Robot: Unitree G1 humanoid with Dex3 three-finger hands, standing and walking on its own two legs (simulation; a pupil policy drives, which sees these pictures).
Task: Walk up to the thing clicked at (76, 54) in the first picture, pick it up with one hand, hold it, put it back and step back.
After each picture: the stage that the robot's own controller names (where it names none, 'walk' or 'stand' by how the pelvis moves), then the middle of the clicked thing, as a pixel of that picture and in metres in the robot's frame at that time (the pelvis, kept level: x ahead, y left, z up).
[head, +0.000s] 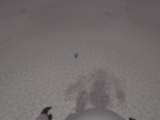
stand; (75, 55) +1.26 +0.30 -0.72
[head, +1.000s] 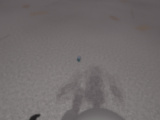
walk; (78, 58) +1.14 +0.16 -0.71
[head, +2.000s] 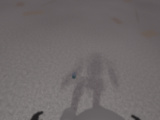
walk; (73, 75) +0.71 +0.18 -0.71
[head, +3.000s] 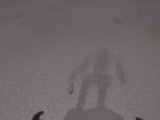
walk; (70, 90) +0.47 +0.26 -0.71
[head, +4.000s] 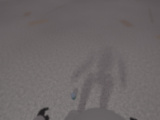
stand; (73, 96) +0.39 +0.21 -0.71
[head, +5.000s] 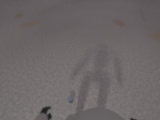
stand; (70, 99) +0.35 +0.23 -0.72
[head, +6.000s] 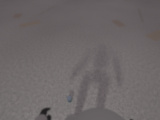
stand; (69, 99) +0.36 +0.25 -0.73
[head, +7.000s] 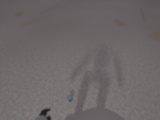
stand; (70, 98) +0.36 +0.24 -0.73
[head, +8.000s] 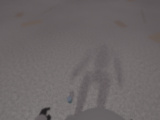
stand; (69, 99) +0.35 +0.24 -0.73
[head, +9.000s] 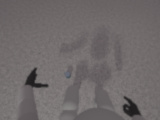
go down; (67, 75) +0.40 +0.23 -0.53
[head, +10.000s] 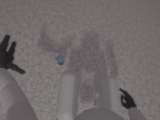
go down; (60, 60) +0.44 +0.26 -0.31
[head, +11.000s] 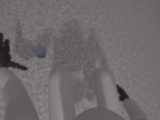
close in; (40, 52) +0.42 +0.29 -0.25
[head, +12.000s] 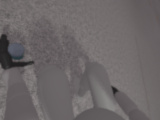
close; (17, 52) +0.41 +0.31 -0.22
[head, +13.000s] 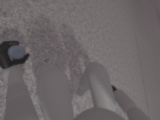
lift; (17, 53) +0.40 +0.31 -0.22
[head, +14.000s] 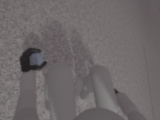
lift; (36, 59) +0.35 +0.27 -0.20
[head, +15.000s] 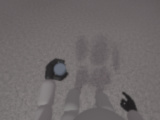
lift; (61, 71) +0.32 +0.19 +0.01
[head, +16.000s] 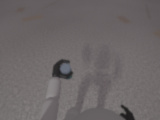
hold; (66, 71) +0.34 +0.17 +0.03
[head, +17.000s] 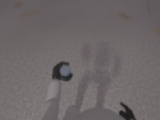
hold; (66, 73) +0.33 +0.17 +0.00
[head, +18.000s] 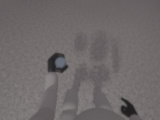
crouch; (61, 64) +0.38 +0.20 -0.04
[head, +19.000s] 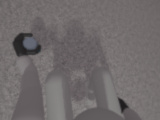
lower; (33, 46) +0.46 +0.31 -0.13
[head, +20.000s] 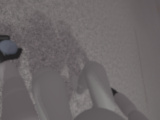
lower; (10, 49) +0.43 +0.32 -0.23
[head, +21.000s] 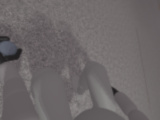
lower; (9, 50) +0.42 +0.32 -0.22
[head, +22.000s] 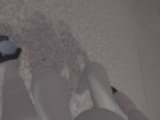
lower; (9, 50) +0.42 +0.33 -0.23
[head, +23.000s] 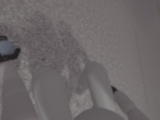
lower; (8, 50) +0.42 +0.33 -0.23
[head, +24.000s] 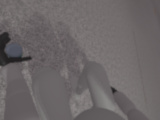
open; (15, 52) +0.42 +0.30 -0.23
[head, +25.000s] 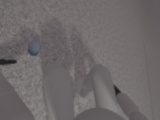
stand; (34, 49) +0.43 +0.28 -0.24
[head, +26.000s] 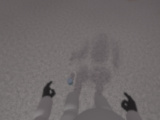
stand; (70, 81) +0.40 +0.20 -0.58
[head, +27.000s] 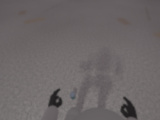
stand; (72, 95) +0.39 +0.20 -0.66
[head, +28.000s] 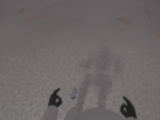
stand; (72, 95) +0.38 +0.19 -0.67
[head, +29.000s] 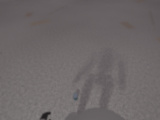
stand; (75, 96) +0.40 +0.18 -0.72
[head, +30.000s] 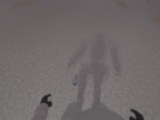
walk; (74, 82) +0.45 +0.16 -0.70
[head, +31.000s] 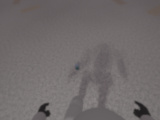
walk; (77, 66) +0.74 +0.24 -0.69
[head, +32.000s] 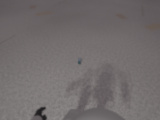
stand; (79, 61) +1.04 +0.20 -0.70
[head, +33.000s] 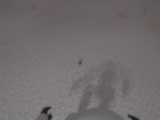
stand; (80, 61) +1.03 +0.20 -0.72
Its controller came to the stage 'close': yes
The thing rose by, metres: 0.72
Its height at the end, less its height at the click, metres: +0.00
